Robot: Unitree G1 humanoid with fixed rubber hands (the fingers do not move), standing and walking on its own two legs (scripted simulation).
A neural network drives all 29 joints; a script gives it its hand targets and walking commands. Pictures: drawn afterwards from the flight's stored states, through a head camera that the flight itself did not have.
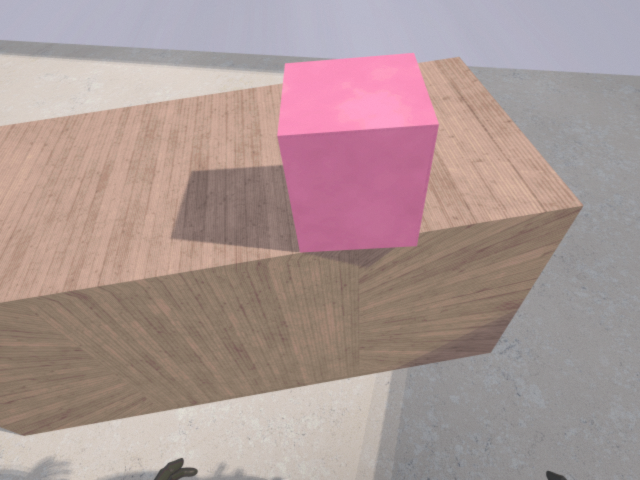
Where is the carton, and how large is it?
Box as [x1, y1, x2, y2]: [277, 53, 438, 251]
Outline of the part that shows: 413,53 285,63 277,136 300,251 416,245 438,123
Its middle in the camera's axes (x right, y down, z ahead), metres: +0.06 -0.15 +0.66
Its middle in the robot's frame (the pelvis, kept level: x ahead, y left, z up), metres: +0.62 -0.01 +0.05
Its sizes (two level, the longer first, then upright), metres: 0.210 0.200 0.250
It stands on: a pedestal, 0.66 m high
